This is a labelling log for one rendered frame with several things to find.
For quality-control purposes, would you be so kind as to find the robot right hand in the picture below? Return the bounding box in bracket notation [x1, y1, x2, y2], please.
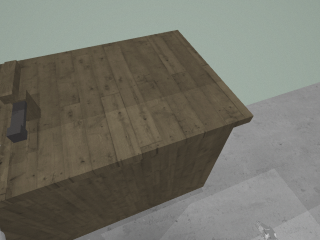
[255, 220, 279, 240]

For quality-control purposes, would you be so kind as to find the counter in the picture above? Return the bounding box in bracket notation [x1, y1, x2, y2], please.
[0, 30, 254, 240]

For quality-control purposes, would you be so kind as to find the tap lever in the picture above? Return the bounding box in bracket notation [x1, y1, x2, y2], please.
[6, 100, 28, 143]

